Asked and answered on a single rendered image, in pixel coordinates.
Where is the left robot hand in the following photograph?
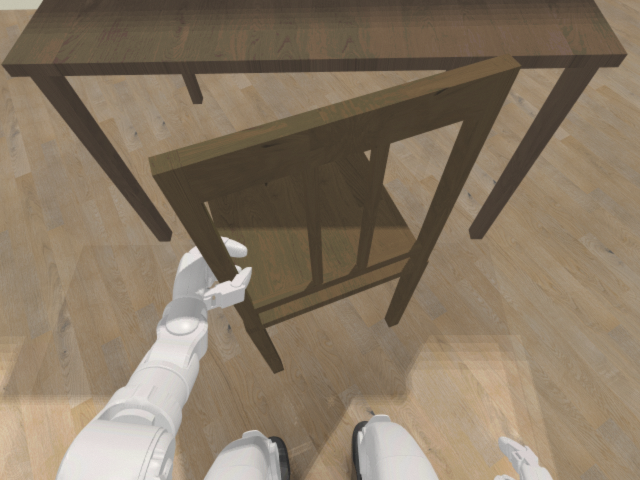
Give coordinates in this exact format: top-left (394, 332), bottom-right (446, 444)
top-left (172, 237), bottom-right (252, 311)

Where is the robot right thigh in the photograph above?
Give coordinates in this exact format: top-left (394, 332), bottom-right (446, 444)
top-left (358, 422), bottom-right (439, 480)

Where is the right robot hand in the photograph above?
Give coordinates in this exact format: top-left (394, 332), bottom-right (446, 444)
top-left (494, 436), bottom-right (553, 480)

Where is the left robot forearm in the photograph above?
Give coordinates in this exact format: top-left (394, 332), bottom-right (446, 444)
top-left (55, 297), bottom-right (208, 480)

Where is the left robot foot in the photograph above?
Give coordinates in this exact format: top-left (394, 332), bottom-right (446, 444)
top-left (268, 436), bottom-right (290, 480)

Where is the left robot upper arm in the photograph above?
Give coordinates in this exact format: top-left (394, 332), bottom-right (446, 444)
top-left (61, 419), bottom-right (176, 480)

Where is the table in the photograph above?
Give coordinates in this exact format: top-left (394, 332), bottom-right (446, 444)
top-left (1, 0), bottom-right (627, 242)

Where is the chair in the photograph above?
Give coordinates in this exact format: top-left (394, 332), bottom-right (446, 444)
top-left (148, 53), bottom-right (522, 374)

